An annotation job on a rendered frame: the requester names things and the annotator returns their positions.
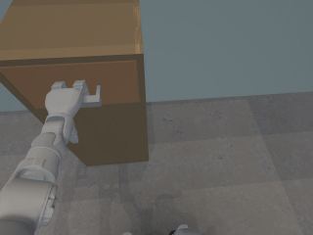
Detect drawer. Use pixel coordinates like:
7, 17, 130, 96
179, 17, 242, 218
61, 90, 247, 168
0, 60, 139, 109

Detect right robot shin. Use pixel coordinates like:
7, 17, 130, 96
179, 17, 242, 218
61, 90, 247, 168
176, 224, 189, 232

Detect handle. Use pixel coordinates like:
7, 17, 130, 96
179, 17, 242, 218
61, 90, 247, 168
80, 85, 102, 108

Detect cabinet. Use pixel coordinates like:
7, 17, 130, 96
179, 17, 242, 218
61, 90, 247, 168
0, 0, 149, 166

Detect left robot forearm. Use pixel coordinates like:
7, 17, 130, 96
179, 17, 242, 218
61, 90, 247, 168
0, 113, 74, 203

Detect robot left upper arm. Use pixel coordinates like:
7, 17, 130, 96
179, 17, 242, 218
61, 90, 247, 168
0, 177, 58, 235

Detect robot left hand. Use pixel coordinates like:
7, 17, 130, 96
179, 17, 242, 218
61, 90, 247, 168
45, 79, 90, 144

